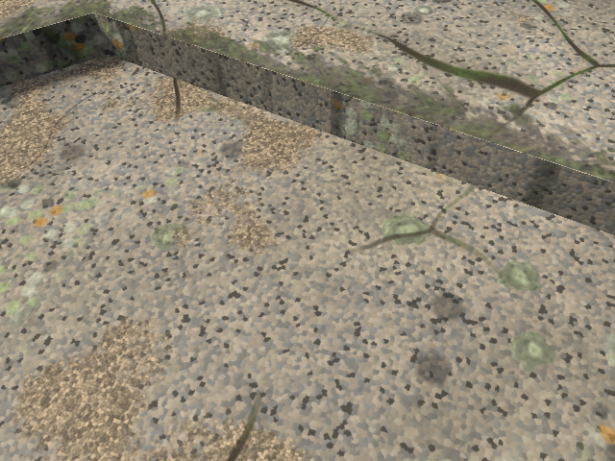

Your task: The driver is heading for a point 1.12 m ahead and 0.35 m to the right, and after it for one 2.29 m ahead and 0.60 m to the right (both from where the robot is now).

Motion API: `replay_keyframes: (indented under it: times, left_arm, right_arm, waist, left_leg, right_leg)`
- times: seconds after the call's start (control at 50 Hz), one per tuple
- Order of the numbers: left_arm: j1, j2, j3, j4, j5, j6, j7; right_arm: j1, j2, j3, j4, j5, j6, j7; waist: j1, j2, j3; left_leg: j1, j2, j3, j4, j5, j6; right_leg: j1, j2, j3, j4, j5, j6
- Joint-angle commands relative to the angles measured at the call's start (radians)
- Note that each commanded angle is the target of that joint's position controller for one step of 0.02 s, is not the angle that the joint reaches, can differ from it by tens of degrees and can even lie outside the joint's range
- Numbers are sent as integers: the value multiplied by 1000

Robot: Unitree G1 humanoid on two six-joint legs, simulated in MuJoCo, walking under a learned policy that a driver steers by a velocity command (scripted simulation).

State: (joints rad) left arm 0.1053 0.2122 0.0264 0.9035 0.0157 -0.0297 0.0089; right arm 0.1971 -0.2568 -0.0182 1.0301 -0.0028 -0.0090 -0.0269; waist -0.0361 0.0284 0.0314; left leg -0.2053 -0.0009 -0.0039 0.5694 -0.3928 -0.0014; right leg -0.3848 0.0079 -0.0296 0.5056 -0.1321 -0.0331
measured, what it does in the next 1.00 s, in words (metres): lifts its left foot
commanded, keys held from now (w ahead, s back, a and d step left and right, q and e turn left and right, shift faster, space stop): no key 0.52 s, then w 0.12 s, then no key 0.36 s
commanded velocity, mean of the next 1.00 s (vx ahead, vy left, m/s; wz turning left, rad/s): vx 0.06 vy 0.00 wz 0.00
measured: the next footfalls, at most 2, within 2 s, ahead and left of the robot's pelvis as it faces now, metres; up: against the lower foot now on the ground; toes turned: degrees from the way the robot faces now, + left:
left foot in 1.02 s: +0.12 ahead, +0.13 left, +0.00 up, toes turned +0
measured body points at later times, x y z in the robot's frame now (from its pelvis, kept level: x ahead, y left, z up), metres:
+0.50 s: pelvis +0.03 +0.01 +0.00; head +0.05 +0.01 +0.45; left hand +0.15 +0.26 -0.14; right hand +0.04 -0.25 -0.15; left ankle -0.04 +0.12 -0.73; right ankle +0.08 -0.10 -0.73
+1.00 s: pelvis +0.08 -0.02 +0.01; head +0.10 -0.02 +0.46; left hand +0.14 +0.23 -0.14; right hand +0.13 -0.27 -0.15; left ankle +0.07 +0.13 -0.73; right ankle +0.09 -0.10 -0.73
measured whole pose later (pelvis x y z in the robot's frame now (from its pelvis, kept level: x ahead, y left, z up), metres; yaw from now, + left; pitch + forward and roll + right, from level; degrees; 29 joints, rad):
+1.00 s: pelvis +0.08 -0.02 +0.01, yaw +0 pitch -1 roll -1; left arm 0.18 0.19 0.02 1.08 0.00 -0.03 0.02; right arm 0.19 -0.22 -0.03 1.07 0.01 0.00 -0.05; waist -0.01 0.02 0.04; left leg -0.24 0.06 -0.02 0.57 -0.32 -0.06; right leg -0.22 0.05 -0.06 0.47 -0.24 -0.06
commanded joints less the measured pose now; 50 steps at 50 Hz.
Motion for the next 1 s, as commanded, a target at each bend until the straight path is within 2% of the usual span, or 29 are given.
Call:
replay_keyframes:
  times: [0.02, 0.04, 0.06, 0.08, 0.14, 0.18, 0.3, 0.52, 0.54, 0.56, 0.58, 0.6, 0.62, 0.64, 0.66, 0.68, 0.7, 0.72, 0.74, 0.76, 0.78, 0.8, 0.82, 0.84, 0.86, 0.9, 0.94, 0.98, 1.0]
  left_arm:
    - [-60, 153, 30, -48, -8, 4, 4]
    - [-60, 146, 30, -48, -10, 6, 6]
    - [-49, 138, 29, -42, -8, 4, 8]
    - [-33, 133, 28, -30, -9, -2, 9]
    - [8, 131, 32, -4, -19, -11, 13]
    - [13, 124, 34, 6, -19, -7, 11]
    - [-5, 116, 38, 32, -18, 18, 10]
    - [-13, 119, 42, 84, -18, 37, 23]
    - [3, 107, 39, 98, -17, 39, 23]
    - [4, 107, 41, 105, -21, 41, 24]
    - [0, 114, 45, 107, -24, 40, 24]
    - [-19, 115, 45, 101, -23, 33, 23]
    - [-55, 109, 44, 87, -26, 18, 18]
    - [-80, 100, 43, 74, -33, 0, 10]
    - [-89, 91, 40, 69, -33, -15, 4]
    - [-66, 86, 40, 75, -30, -27, 0]
    - [-26, 78, 40, 88, -28, -34, -4]
    - [27, 79, 45, 109, -27, -35, -5]
    - [71, 120, 59, 123, -21, -31, -3]
    - [111, 191, 77, 134, -25, -26, -3]
    - [201, 165, 65, 159, -24, -20, -5]
    - [237, 117, 44, 174, -13, -24, -7]
    - [185, 114, 32, 168, -11, -34, -8]
    - [131, 136, 31, 145, -11, -40, -7]
    - [85, 135, 26, 131, -8, -44, -5]
    - [42, 124, 18, 126, -4, -33, 5]
    - [50, 135, 18, 131, -4, -16, 15]
    - [31, 148, 20, 129, -26, -3, 19]
    - [57, 141, 19, 139, -36, -2, 14]
  right_arm:
    - [105, -74, -11, 11, -15, 36, -11]
    - [103, -93, -13, 18, -12, 34, -8]
    - [86, -106, -16, 23, -4, 26, -6]
    - [74, -94, -14, 25, -3, 16, -6]
    - [75, -97, -17, 40, -3, -10, -4]
    - [83, -87, -15, 51, 2, -12, -3]
    - [89, -79, -11, 64, 1, 5, -7]
    - [114, -62, -4, 75, -2, -2, -10]
    - [139, -51, -3, 87, -2, -2, -10]
    - [146, -59, -6, 90, 4, -1, -11]
    - [137, -84, -15, 80, 9, -1, -14]
    - [142, -106, -23, 69, 13, -5, -16]
    - [166, -129, -32, 64, 19, -13, -17]
    - [167, -160, -45, 61, 25, -25, -18]
    - [142, -155, -46, 54, 22, -37, -20]
    - [118, -132, -43, 46, 18, -45, -20]
    - [93, -113, -39, 37, 18, -47, -18]
    - [81, -99, -35, 32, 19, -43, -14]
    - [100, -102, -37, 32, 12, -43, -13]
    - [148, -61, -27, 26, -2, -44, -18]
    - [188, -23, -14, 41, -9, -39, -25]
    - [155, -22, -14, 28, 6, -29, -25]
    - [149, -33, -21, 29, 19, -18, -25]
    - [130, -32, -23, 29, 22, -11, -25]
    - [114, -31, -27, 32, 21, -7, -25]
    - [103, -16, -27, 36, 19, -2, -29]
    - [100, -3, -23, 46, 19, 2, -30]
    - [138, -3, -24, 71, 16, 11, -29]
    - [129, -22, -26, 70, 3, 18, -27]
  waist:
    - [-32, -141, -94]
    - [-13, -100, -45]
    - [5, -58, -14]
    - [9, -43, -24]
    - [21, -11, -94]
    - [22, -7, -113]
    - [20, -17, -67]
    - [26, -23, -19]
    - [24, -19, -37]
    - [25, -2, -9]
    - [24, 27, 29]
    - [14, 55, 73]
    - [-4, 90, 114]
    - [-9, 131, 159]
    - [0, 128, 195]
    - [22, 123, 187]
    - [46, 114, 160]
    - [70, 89, 116]
    - [70, 31, 59]
    - [49, -117, -12]
    - [78, -209, -114]
    - [91, -234, -125]
    - [57, -162, -100]
    - [42, -121, -80]
    - [26, -86, -58]
    - [3, -105, -43]
    - [5, -114, -57]
    - [-23, -95, -67]
    - [-16, -80, -56]
  left_leg:
    - [45, 39, -23, -138, 155, 9]
    - [-14, 45, -18, -148, 90, 22]
    - [-56, 40, -18, -146, 64, 32]
    - [-57, 45, -20, -156, 96, 32]
    - [-33, 54, -27, -158, 256, 19]
    - [-18, 53, -22, -147, 308, 14]
    - [-21, 49, -17, -150, 290, 19]
    - [-50, 48, -14, -186, 208, 20]
    - [-46, 44, -11, -204, 97, 27]
    - [-69, 47, -25, -225, -49, 45]
    - [-91, 65, -59, -246, -189, 75]
    - [-94, 104, -119, -283, -303, 110]
    - [-72, 172, -212, -339, -379, 152]
    - [-43, 265, -319, -391, -396, 197]
    - [-32, 310, -354, -375, -257, 216]
    - [3, 306, -320, -319, -30, 207]
    - [15, 271, -251, -251, 159, 176]
    - [-7, 210, -176, -187, 269, 130]
    - [-38, 138, -105, -92, 404, 81]
    - [-116, 16, 14, 53, 359, 11]
    - [-136, -11, 27, 215, 89, -46]
    - [-170, -16, -28, 389, -243, -67]
    - [-182, 17, -76, 500, -301, -69]
    - [-201, 39, -82, 520, -276, -63]
    - [-193, 64, -81, 468, -224, -58]
    - [-122, 78, -53, 270, -154, -63]
    - [-39, 55, -13, 98, -65, -67]
    - [80, 31, 24, -118, 182, -53]
    - [126, 39, 5, -174, 298, -40]
  right_leg:
    - [65, -162, 218, -194, -158, -63]
    - [69, -112, 155, -192, -250, -31]
    - [101, -88, 132, -170, -213, -17]
    - [138, -83, 128, -138, -109, -19]
    - [251, -73, 96, -33, 276, -51]
    - [278, -72, 89, -11, 350, -63]
    - [252, -57, 73, -13, 279, -54]
    - [257, -48, 72, -34, 173, -31]
    - [266, -34, 58, -35, 54, -28]
    - [242, -10, 37, -19, -118, -24]
    - [188, 18, 11, 15, -286, -21]
    - [108, 35, -6, 56, -371, -17]
    - [21, 45, -29, 127, -358, -12]
    - [-60, 28, -40, 209, -290, -15]
    - [-106, -10, -10, 241, -250, -21]
    - [-114, -24, -5, 221, -248, -26]
    - [-52, -23, -17, 130, -227, -31]
    - [80, -7, -25, 12, -121, -34]
    - [212, -16, 24, -8, 120, -37]
    - [332, -89, 145, -11, 325, -95]
    - [409, -239, 325, -75, 472, -202]
    - [406, -339, 453, -145, 567, -265]
    - [353, -346, 418, -140, 548, -259]
    - [312, -327, 356, -138, 522, -240]
    - [268, -295, 288, -149, 511, -216]
    - [211, -224, 192, -167, 452, -169]
    - [205, -189, 155, -159, 426, -167]
    - [170, -164, 131, -144, 321, -151]
    - [141, -144, 128, -157, 195, -116]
